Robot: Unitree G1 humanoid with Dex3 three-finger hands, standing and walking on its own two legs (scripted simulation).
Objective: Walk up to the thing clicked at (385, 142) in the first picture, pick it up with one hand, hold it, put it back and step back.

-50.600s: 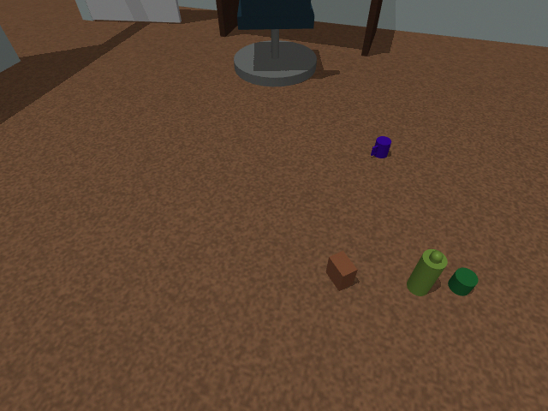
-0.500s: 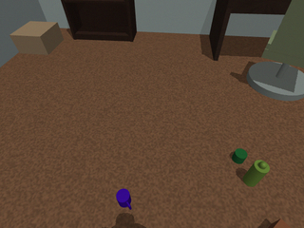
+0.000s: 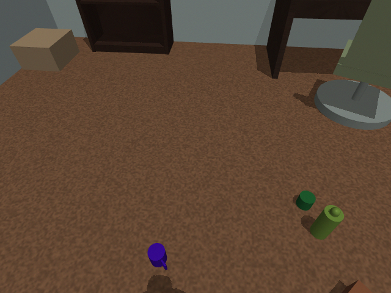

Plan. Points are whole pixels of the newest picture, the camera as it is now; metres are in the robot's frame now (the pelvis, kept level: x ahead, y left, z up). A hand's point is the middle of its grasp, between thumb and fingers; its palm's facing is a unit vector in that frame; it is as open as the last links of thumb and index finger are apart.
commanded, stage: stand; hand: left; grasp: from above
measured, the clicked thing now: (159, 258) +0.45 +0.21 -0.74
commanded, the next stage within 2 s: step back in 0.28 s
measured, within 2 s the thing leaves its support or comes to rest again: neither
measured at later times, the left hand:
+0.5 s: hand out of the picture +0.08 +0.28 -0.16, palm faces +0.00 -0.92 -0.38, open 7.4 cm
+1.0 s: hand out of the picture +0.00 +0.30 -0.18, palm faces -0.11 -0.92 -0.38, open 7.4 cm
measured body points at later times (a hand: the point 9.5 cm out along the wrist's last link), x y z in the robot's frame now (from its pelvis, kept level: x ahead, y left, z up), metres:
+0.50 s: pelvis -0.03 +0.01 -0.01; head +0.02 +0.01 +0.43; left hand +0.08 +0.33 -0.14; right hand +0.06 -0.31 -0.14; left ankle -0.03 +0.13 -0.73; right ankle -0.01 -0.12 -0.75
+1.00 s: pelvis -0.13 +0.04 -0.03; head -0.06 +0.04 +0.41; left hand +0.01 +0.34 -0.16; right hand -0.06 -0.28 -0.14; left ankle -0.05 +0.13 -0.75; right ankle -0.17 -0.09 -0.74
